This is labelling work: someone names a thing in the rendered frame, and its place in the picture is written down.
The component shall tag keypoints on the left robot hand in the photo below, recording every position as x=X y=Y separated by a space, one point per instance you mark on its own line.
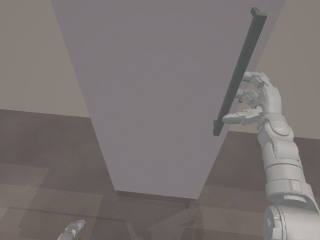
x=72 y=230

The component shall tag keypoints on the right robot forearm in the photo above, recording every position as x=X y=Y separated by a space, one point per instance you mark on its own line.
x=286 y=184

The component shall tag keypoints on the right robot hand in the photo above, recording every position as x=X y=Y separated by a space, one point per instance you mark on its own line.
x=268 y=101

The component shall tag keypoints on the handle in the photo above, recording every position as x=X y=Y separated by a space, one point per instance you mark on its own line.
x=252 y=37

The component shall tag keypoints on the robot right upper arm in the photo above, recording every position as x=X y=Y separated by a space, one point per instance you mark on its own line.
x=284 y=222

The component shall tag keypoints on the fridge door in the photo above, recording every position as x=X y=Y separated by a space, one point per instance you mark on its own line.
x=154 y=75

